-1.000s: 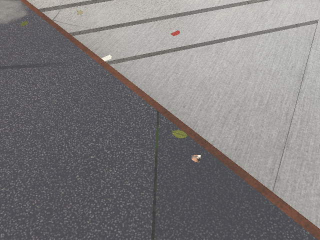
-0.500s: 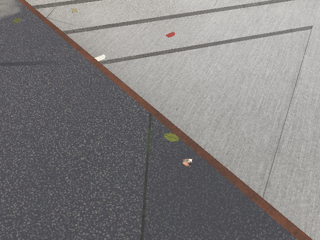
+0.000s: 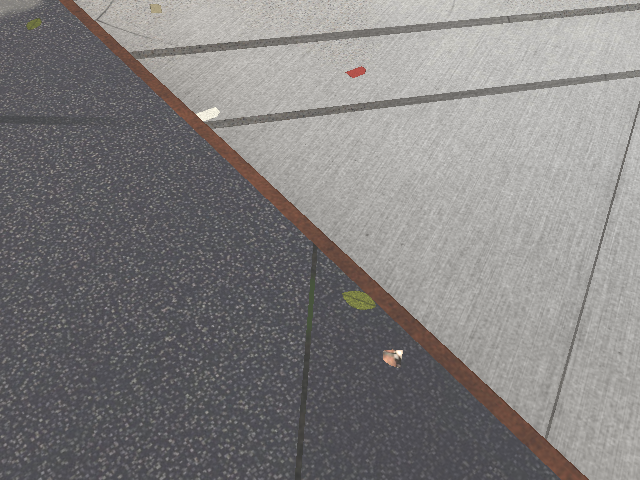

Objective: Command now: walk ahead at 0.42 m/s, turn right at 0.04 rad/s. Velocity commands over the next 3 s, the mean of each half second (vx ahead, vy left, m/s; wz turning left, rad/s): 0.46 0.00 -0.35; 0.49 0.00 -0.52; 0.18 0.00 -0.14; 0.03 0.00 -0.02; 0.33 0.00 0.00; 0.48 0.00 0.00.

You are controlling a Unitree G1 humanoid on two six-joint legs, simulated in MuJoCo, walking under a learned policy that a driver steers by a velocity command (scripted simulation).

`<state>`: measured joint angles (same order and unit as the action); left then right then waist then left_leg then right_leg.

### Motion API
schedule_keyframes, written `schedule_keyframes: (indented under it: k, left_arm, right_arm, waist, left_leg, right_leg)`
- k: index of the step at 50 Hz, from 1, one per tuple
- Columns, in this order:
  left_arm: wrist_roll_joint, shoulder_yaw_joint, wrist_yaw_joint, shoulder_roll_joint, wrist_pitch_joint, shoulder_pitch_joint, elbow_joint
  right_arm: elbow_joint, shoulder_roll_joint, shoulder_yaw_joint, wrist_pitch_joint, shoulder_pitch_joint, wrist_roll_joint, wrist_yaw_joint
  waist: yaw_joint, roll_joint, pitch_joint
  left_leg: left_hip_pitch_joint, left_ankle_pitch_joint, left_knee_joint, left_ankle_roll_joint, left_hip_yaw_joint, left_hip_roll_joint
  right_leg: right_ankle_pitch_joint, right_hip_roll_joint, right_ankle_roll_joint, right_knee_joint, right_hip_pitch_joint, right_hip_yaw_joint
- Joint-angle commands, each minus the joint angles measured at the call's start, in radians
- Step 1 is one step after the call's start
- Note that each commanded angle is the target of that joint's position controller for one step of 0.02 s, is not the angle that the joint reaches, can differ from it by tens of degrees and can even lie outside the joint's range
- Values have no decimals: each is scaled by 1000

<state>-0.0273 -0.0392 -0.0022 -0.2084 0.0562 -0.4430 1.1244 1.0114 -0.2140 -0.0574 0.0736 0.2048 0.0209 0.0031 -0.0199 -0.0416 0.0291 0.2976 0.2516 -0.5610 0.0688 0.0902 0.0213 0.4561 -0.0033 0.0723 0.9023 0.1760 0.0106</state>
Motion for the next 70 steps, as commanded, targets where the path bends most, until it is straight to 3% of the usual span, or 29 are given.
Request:
schedule_keyframes:
  k: [1, 4, 10, 16, 19, 21, 22, 23, 24, 26, 28, 30, 33, 37, 43, 46, 48, 49, 50, 51, 52, 53, 54, 55, 56, 59, 64, 68, 70]
  left_arm:
    - [0, -7, 22, -51, 27, 120, -112]
    - [-7, -11, 31, -33, 3, 76, -96]
    - [0, -11, 41, -21, -19, 292, -187]
    - [5, 5, 50, -8, -15, 465, -280]
    - [-1, -15, 38, -48, -16, 329, -252]
    - [-8, -45, 34, -100, -11, 110, -189]
    - [-19, -73, 25, -163, -10, 7, -168]
    - [-11, -101, 17, -260, -26, 47, -198]
    - [11, -100, 19, -270, -38, 37, -201]
    - [12, -76, 1, -167, -34, 132, -202]
    - [11, -58, -6, -123, -15, 189, -214]
    - [19, -56, -6, -137, 8, 168, -216]
    - [24, -63, -4, -175, 18, 110, -217]
    - [28, -62, -1, -172, 6, 16, -229]
    - [14, -63, -14, -190, -7, -77, -250]
    - [10, -62, -25, -201, -1, -44, -265]
    - [13, -64, -19, -226, 10, -13, -269]
    - [20, -63, -15, -220, 17, 3, -271]
    - [31, -42, -13, -138, 27, -24, -306]
    - [64, -41, -16, -100, 20, -170, -307]
    - [22, -48, -26, -170, 8, -142, -280]
    - [18, -48, -21, -167, 4, -42, -291]
    - [17, -44, -17, -149, 0, 9, -307]
    - [9, -45, -12, -144, -10, 23, -308]
    - [1, -43, -6, -135, -26, 6, -308]
    - [7, -38, -3, -111, -56, 1, -307]
    - [2, 2, 11, -63, -79, 144, -347]
    - [4, 29, 9, -65, -87, 185, -351]
    - [-1, 39, -8, -72, -69, 183, -356]
  right_arm:
    - [14, -116, -18, -5, 163, 0, -1]
    - [24, -60, 5, 22, 165, -1, -13]
    - [49, -47, 20, 40, 257, 1, -24]
    - [61, -69, 21, 43, 301, -3, -39]
    - [54, -110, 8, 34, 279, -1, -54]
    - [28, -138, -3, 18, 241, 3, -49]
    - [1, -144, -7, 17, 217, -2, -38]
    - [-66, -40, 3, 23, 253, -14, -18]
    - [-116, -108, -6, 36, 168, -17, -9]
    - [-148, -103, -1, 59, 89, -18, -10]
    - [-152, -83, 1, 27, 99, 13, -13]
    - [-162, -72, 1, -12, 108, 26, -8]
    - [-218, -76, 4, -37, -5, 29, -1]
    - [-282, -90, 7, -45, -167, 21, 4]
    - [-361, -98, 22, -36, -327, 12, 15]
    - [-363, -110, 23, -19, -269, 4, 17]
    - [-302, -155, 0, -6, -66, 4, 5]
    - [-267, -184, -13, 9, 81, 15, -8]
    - [-261, -260, -27, 17, 241, 34, -25]
    - [-251, -325, -46, 4, 214, 33, -22]
    - [-269, -235, -32, -6, 139, -7, -12]
    - [-277, -151, -11, -4, 65, -13, -8]
    - [-271, -111, 3, 1, 37, -6, -4]
    - [-258, -98, 10, 9, 44, -10, -6]
    - [-242, -104, 10, 17, 49, -14, -6]
    - [-219, -134, 9, 31, 73, -11, 0]
    - [-219, -135, 24, -3, 49, -10, -8]
    - [-207, -128, 38, -41, 53, -6, -13]
    - [-190, -127, 42, -60, 71, -17, -27]
  waist:
    - [51, 73, 80]
    - [2, 90, 56]
    - [19, 93, 108]
    - [39, 104, 119]
    - [-32, 143, 22]
    - [-128, 158, -100]
    - [-184, 93, -154]
    - [-91, -195, -250]
    - [-111, -52, -302]
    - [-41, 100, -68]
    - [38, 132, -13]
    - [58, 100, -14]
    - [37, 46, 11]
    - [-30, -4, 9]
    - [-90, -32, 13]
    - [-52, -54, 10]
    - [38, -42, -67]
    - [114, -10, -131]
    - [148, 106, -291]
    - [56, 325, -355]
    - [35, 166, -246]
    - [37, 84, -124]
    - [26, 51, -77]
    - [13, 81, -52]
    - [-8, 132, -55]
    - [-34, 151, -104]
    - [-11, 183, -138]
    - [5, 165, -102]
    - [-9, 99, -58]
  left_leg:
    - [-271, 263, 419, 139, -509, -333]
    - [-223, -36, 433, 88, -279, -257]
    - [-253, -364, 448, 70, -64, -228]
    - [-315, -685, 396, 41, 74, -236]
    - [-408, -1115, 155, 23, 124, -259]
    - [-345, -1053, -196, 29, 128, -267]
    - [-171, -767, -485, 13, 140, -227]
    - [255, 211, -928, -48, 111, 10]
    - [405, 215, -1032, -35, -115, 27]
    - [437, 80, -871, -22, -140, -84]
    - [306, 72, -736, -46, -146, -123]
    - [263, 77, -638, -72, -133, -131]
    - [315, -33, -485, -106, -99, -136]
    - [390, -193, -297, -118, -93, -112]
    - [432, -199, -121, -97, -93, -51]
    - [258, -174, 7, -53, -82, -23]
    - [-27, -123, 61, -10, -59, 30]
    - [-216, -174, 113, 17, -106, -22]
    - [-450, -197, 86, 67, -372, -281]
    - [-568, -424, 192, 230, -804, -491]
    - [-455, -421, 194, 231, -779, -457]
    - [-327, -544, 189, 209, -584, -401]
    - [-250, -716, 197, 177, -448, -344]
    - [-193, -829, 215, 147, -346, -300]
    - [-154, -883, 231, 131, -291, -271]
    - [-133, -1005, 237, 142, -208, -243]
    - [-75, -945, 239, 102, -96, -180]
    - [-52, -665, 240, 100, -149, -203]
    - [-27, -355, 206, 57, -180, -185]
  right_leg:
    - [-137, -65, 39, 282, 504, 38]
    - [-208, -75, 13, 227, 422, 28]
    - [-356, -61, -7, 95, 565, -22]
    - [-435, -8, 36, -247, 420, -157]
    - [-323, 75, 103, -259, 264, -202]
    - [-279, 112, 163, -334, 10, -171]
    - [-205, 19, 211, -414, -175, -18]
    - [-262, -293, 366, -489, -470, 548]
    - [-240, -332, 424, -606, -493, 726]
    - [-316, -294, 331, -661, -234, 509]
    - [-479, -195, 269, -676, -39, 363]
    - [-555, -149, 255, -684, 23, 298]
    - [-568, -105, 227, -707, 43, 261]
    - [-624, -82, 165, -678, -58, 274]
    - [-743, -106, 165, -588, -223, 344]
    - [-830, -125, 133, -544, -205, 337]
    - [-1013, -99, 95, -380, -164, 305]
    - [-956, -39, 67, -177, -95, 256]
    - [-571, 27, 39, 123, 47, 191]
    - [126, 199, -3, 402, 305, 120]
    - [56, 115, 3, 457, 375, 161]
    - [-11, 92, -10, 432, 373, 158]
    - [-45, 70, -20, 377, 355, 151]
    - [-60, 53, -32, 297, 324, 153]
    - [-66, 54, -45, 247, 278, 139]
    - [-102, 86, -61, 153, 225, 107]
    - [-249, 61, -65, -108, 91, 2]
    - [-216, 34, -57, -251, 6, -11]
    - [-286, -2, -31, -527, -72, 39]
